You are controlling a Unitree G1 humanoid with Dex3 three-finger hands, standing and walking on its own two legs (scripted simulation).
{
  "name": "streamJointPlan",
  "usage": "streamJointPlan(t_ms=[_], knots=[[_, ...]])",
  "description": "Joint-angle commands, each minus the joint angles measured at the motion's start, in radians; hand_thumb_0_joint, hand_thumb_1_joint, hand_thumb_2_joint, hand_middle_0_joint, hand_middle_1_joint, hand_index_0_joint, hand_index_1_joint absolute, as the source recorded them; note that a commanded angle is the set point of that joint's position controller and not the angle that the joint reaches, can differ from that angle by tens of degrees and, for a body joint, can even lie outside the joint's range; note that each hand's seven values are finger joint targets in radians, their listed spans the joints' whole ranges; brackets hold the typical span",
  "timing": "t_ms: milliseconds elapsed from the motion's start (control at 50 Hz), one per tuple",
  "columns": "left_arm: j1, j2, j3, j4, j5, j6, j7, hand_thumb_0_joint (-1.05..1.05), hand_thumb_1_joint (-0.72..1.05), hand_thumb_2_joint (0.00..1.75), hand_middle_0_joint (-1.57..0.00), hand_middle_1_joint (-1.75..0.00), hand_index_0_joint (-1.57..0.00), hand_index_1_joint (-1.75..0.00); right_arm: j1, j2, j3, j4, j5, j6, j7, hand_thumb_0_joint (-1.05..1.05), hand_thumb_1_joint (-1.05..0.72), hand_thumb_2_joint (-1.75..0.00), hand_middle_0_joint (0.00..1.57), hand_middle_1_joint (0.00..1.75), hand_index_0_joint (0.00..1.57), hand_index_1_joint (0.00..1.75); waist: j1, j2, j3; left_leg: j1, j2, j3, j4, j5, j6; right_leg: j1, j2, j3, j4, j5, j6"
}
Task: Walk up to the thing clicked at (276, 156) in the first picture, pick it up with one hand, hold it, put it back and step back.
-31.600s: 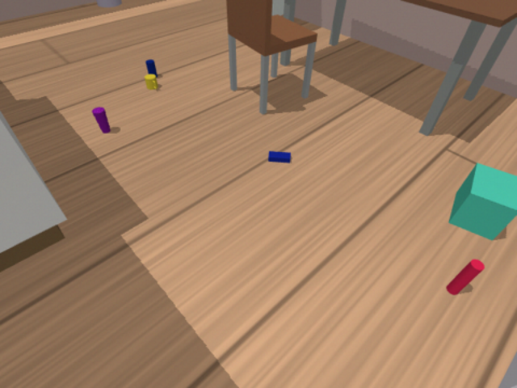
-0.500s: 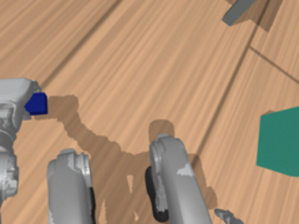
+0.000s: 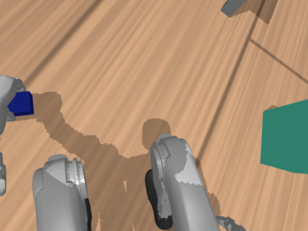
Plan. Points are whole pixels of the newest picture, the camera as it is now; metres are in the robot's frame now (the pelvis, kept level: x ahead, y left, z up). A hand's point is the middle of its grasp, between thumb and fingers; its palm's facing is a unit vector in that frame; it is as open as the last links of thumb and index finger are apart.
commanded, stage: lower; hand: left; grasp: from above
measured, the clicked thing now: (3, 105) +0.47 +0.30 -0.22
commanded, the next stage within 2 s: rest in 0.26 s
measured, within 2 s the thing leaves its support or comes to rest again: rests again in 1.02 s
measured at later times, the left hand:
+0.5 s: hand (14, 110) +0.46 +0.28 -0.24, palm faces -0.49 -0.07 -0.87, open 8.4 cm
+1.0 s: hand (22, 110) +0.47 +0.28 -0.28, palm faces -0.48 -0.08 -0.87, open 8.4 cm
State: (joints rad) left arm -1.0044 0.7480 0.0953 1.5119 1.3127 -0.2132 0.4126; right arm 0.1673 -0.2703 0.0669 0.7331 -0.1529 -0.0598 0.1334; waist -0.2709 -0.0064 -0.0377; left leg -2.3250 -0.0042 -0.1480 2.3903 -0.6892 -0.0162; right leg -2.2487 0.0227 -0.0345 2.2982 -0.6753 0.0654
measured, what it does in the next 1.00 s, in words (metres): stands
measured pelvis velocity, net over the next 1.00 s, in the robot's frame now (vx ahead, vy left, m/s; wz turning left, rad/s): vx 0.01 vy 0.00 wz -0.08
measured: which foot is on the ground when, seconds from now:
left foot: down 0.00-1.00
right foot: down 0.00-1.00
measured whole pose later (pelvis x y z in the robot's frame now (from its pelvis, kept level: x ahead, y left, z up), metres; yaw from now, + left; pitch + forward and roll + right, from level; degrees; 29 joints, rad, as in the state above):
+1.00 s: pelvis +0.01 +0.00 -0.04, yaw -5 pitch +32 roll -13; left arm -1.04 0.91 0.14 1.69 1.35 -0.24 0.59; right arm 0.10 -0.31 0.20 0.71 -0.25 -0.15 0.20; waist -0.35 -0.09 0.10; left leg -2.38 0.00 -0.23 2.55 -0.74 -0.02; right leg -2.28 0.05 -0.10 2.39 -0.69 0.08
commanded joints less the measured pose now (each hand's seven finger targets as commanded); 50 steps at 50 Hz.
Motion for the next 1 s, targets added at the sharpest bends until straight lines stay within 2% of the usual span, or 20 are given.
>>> streamJointPlan(t_ms=[0, 40, 160, 340, 360, 420, 460, 520, 560, 580, 660, 700, 740, 780, 800, 820, 860, 940, 960, 980], knots=[[-0.349, 0.264, 0.021, -0.151, -0.017, -0.003, 0.050, 0.00, 0.83, 0.47, -1.21, -0.32, -1.21, -0.32, 0.212, -0.260, -0.077, -0.002, 0.001, 0.000, -0.009, 0.00, -0.90, -0.90, 0.20, 0.30, 0.20, 0.30, -0.010, 0.339, -0.695, 0.564, -0.003, 0.095, -0.234, 0.203, 0.030, 0.298, 0.012, -0.127, -0.188, 0.234, -0.100], [-0.346, 0.252, 0.012, -0.117, -0.021, -0.008, 0.053, 0.00, 0.83, 0.45, -1.19, -0.34, -1.20, -0.33, 0.216, -0.258, -0.069, -0.001, -0.004, -0.002, -0.006, 0.00, -0.90, -0.90, 0.20, 0.30, 0.20, 0.30, -0.027, 0.308, -0.666, 0.523, -0.004, 0.100, -0.211, 0.195, 0.037, 0.313, 0.015, -0.128, -0.194, 0.234, -0.094], [-0.340, 0.309, 0.041, -0.106, -0.008, -0.032, 0.074, 0.00, 0.88, 0.48, -1.23, -0.37, -1.24, -0.36, 0.213, -0.270, -0.053, 0.000, -0.017, -0.005, -0.002, 0.00, -0.90, -0.90, 0.20, 0.30, 0.20, 0.30, -0.023, 0.337, -0.685, 0.533, -0.002, 0.095, -0.188, 0.233, 0.032, 0.333, 0.020, -0.138, -0.161, 0.263, -0.093], [-0.342, 0.327, 0.050, -0.072, 0.022, -0.043, 0.131, 0.00, 0.91, 0.48, -1.24, -0.39, -1.25, -0.38, 0.200, -0.276, -0.036, 0.000, -0.037, -0.015, 0.007, 0.00, -0.90, -0.90, 0.20, 0.30, 0.20, 0.30, -0.047, 0.365, -0.655, 0.510, 0.000, 0.090, -0.150, 0.211, 0.033, 0.308, 0.027, -0.149, -0.133, 0.253, -0.091], [-0.347, 0.335, 0.057, -0.089, 0.017, -0.042, 0.138, 0.00, 0.88, 0.50, -1.22, -0.34, -1.23, -0.34, 0.195, -0.279, -0.035, 0.001, -0.040, -0.016, 0.008, 0.00, -0.89, -0.89, 0.20, 0.30, 0.20, 0.30, -0.037, 0.379, -0.662, 0.519, 0.000, 0.090, -0.155, 0.219, 0.031, 0.305, 0.028, -0.149, -0.130, 0.260, -0.092], [-0.346, 0.317, 0.034, -0.017, 0.018, -0.036, 0.143, 0.00, 0.84, 0.45, -1.17, -0.36, -1.19, -0.34, 0.193, -0.279, -0.022, 0.005, -0.047, -0.025, 0.015, 0.00, -0.89, -0.89, 0.20, 0.30, 0.20, 0.30, -0.069, 0.329, -0.609, 0.464, 0.003, 0.085, -0.134, 0.177, 0.039, 0.297, 0.033, -0.155, -0.135, 0.235, -0.088], [-0.347, 0.344, 0.050, 0.001, 0.017, -0.030, 0.151, 0.00, 0.85, 0.44, -1.17, -0.36, -1.19, -0.34, 0.191, -0.295, -0.018, 0.006, -0.052, -0.034, 0.016, 0.00, -0.89, -0.89, 0.20, 0.30, 0.20, 0.30, -0.073, 0.335, -0.581, 0.456, 0.003, 0.083, -0.124, 0.171, 0.038, 0.279, 0.032, -0.162, -0.128, 0.226, -0.089], [-0.320, 0.358, 0.058, -0.015, 0.012, -0.028, 0.160, 0.00, 0.86, 0.46, -1.19, -0.36, -1.20, -0.34, 0.189, -0.300, -0.009, 0.003, -0.055, -0.041, 0.020, 0.00, -0.89, -0.89, 0.20, 0.30, 0.20, 0.30, -0.055, 0.368, -0.623, 0.500, 0.006, 0.075, -0.130, 0.218, 0.030, 0.312, 0.034, -0.168, -0.115, 0.263, -0.091], [-0.324, 0.373, 0.071, -0.031, 0.013, -0.032, 0.167, 0.00, 0.88, 0.46, -1.19, -0.37, -1.21, -0.35, 0.189, -0.309, -0.005, -0.004, -0.060, -0.043, 0.024, 0.00, -0.89, -0.89, 0.20, 0.30, 0.20, 0.30, -0.063, 0.391, -0.646, 0.520, 0.006, 0.068, -0.130, 0.244, 0.026, 0.322, 0.034, -0.178, -0.105, 0.281, -0.091], [-0.314, 0.350, 0.050, 0.026, 0.016, -0.031, 0.167, 0.00, 0.88, 0.44, -1.19, -0.37, -1.21, -0.35, 0.184, -0.308, 0.003, -0.002, -0.066, -0.047, 0.029, 0.00, -0.89, -0.89, 0.20, 0.30, 0.20, 0.30, -0.083, 0.369, -0.598, 0.491, 0.007, 0.066, -0.118, 0.226, 0.028, 0.301, 0.036, -0.183, -0.099, 0.271, -0.093], [-0.332, 0.369, 0.049, 0.015, 0.017, -0.033, 0.175, 0.00, 0.89, 0.46, -1.20, -0.36, -1.22, -0.34, 0.177, -0.315, 0.016, -0.001, -0.073, -0.059, 0.036, 0.00, -0.89, -0.89, 0.20, 0.30, 0.20, 0.30, -0.094, 0.381, -0.611, 0.518, 0.012, 0.062, -0.099, 0.244, 0.028, 0.321, 0.040, -0.184, -0.097, 0.295, -0.088], [-0.318, 0.408, 0.077, -0.012, 0.013, -0.035, 0.195, 0.00, 0.88, 0.46, -1.20, -0.35, -1.22, -0.33, 0.172, -0.321, 0.022, 0.002, -0.075, -0.062, 0.039, 0.00, -0.89, -0.89, 0.20, 0.30, 0.20, 0.30, -0.068, 0.408, -0.632, 0.522, 0.012, 0.061, -0.111, 0.264, 0.025, 0.353, 0.043, -0.183, -0.097, 0.314, -0.089], [-0.301, 0.413, 0.085, 0.003, 0.015, -0.035, 0.203, 0.00, 0.90, 0.46, -1.21, -0.35, -1.22, -0.33, 0.173, -0.332, 0.026, -0.007, -0.081, -0.067, 0.044, 0.00, -0.89, -0.89, 0.20, 0.30, 0.20, 0.30, -0.081, 0.395, -0.599, 0.505, 0.012, 0.059, -0.101, 0.265, 0.026, 0.350, 0.045, -0.189, -0.098, 0.315, -0.088], [-0.293, 0.408, 0.070, 0.034, 0.024, -0.032, 0.212, 0.00, 0.88, 0.43, -1.20, -0.34, -1.22, -0.32, 0.159, -0.327, 0.034, -0.004, -0.083, -0.068, 0.049, 0.00, -0.89, -0.89, 0.20, 0.30, 0.20, 0.30, -0.081, 0.413, -0.595, 0.505, 0.015, 0.055, -0.104, 0.258, 0.021, 0.334, 0.048, -0.192, -0.083, 0.309, -0.095], [-0.311, 0.408, 0.068, 0.039, 0.026, -0.031, 0.214, 0.00, 0.89, 0.44, -1.20, -0.35, -1.22, -0.33, 0.158, -0.337, 0.037, -0.005, -0.088, -0.073, 0.052, 0.00, -0.90, -0.89, 0.20, 0.30, 0.20, 0.30, -0.099, 0.412, -0.557, 0.496, 0.015, 0.056, -0.098, 0.247, 0.020, 0.313, 0.047, -0.200, -0.082, 0.297, -0.094], [-0.308, 0.421, 0.073, 0.010, 0.022, -0.034, 0.219, 0.00, 0.88, 0.43, -1.18, -0.36, -1.21, -0.34, 0.152, -0.330, 0.035, -0.009, -0.084, -0.074, 0.055, 0.00, -0.89, -0.89, 0.20, 0.30, 0.20, 0.30, -0.080, 0.425, -0.595, 0.506, 0.017, 0.049, -0.108, 0.241, 0.023, 0.337, 0.051, -0.196, -0.088, 0.296, -0.091], [-0.301, 0.422, 0.079, 0.028, 0.020, -0.028, 0.230, 0.00, 0.89, 0.44, -1.20, -0.35, -1.22, -0.33, 0.150, -0.342, 0.037, -0.010, -0.086, -0.076, 0.055, 0.00, -0.89, -0.89, 0.20, 0.30, 0.20, 0.30, -0.086, 0.420, -0.587, 0.501, 0.015, 0.050, -0.103, 0.236, 0.023, 0.330, 0.048, -0.200, -0.086, 0.294, -0.092], [-0.319, 0.405, 0.048, 0.057, 0.022, -0.019, 0.231, 0.00, 0.88, 0.45, -1.21, -0.35, -1.22, -0.33, 0.152, -0.340, 0.048, 0.001, -0.096, -0.091, 0.066, 0.00, -0.90, -0.90, 0.20, 0.30, 0.20, 0.30, -0.115, 0.398, -0.558, 0.485, 0.021, 0.046, -0.083, 0.224, 0.030, 0.344, 0.054, -0.197, -0.094, 0.302, -0.083], [-0.319, 0.409, 0.049, 0.052, 0.008, -0.017, 0.236, 0.00, 0.88, 0.42, -1.19, -0.34, -1.21, -0.32, 0.145, -0.341, 0.052, 0.002, -0.092, -0.093, 0.068, 0.00, -0.90, -0.90, 0.20, 0.30, 0.20, 0.30, -0.100, 0.403, -0.554, 0.475, 0.021, 0.045, -0.091, 0.223, 0.029, 0.342, 0.054, -0.198, -0.095, 0.297, -0.085], [-0.313, 0.407, 0.044, 0.077, 0.006, -0.013, 0.236, 0.00, 0.86, 0.45, -1.19, -0.35, -1.20, -0.33, 0.144, -0.345, 0.054, 0.000, -0.093, -0.098, 0.071, 0.00, -0.90, -0.90, 0.20, 0.30, 0.20, 0.30, -0.111, 0.388, -0.539, 0.472, 0.023, 0.041, -0.085, 0.215, 0.030, 0.335, 0.056, -0.202, -0.095, 0.293, -0.084]])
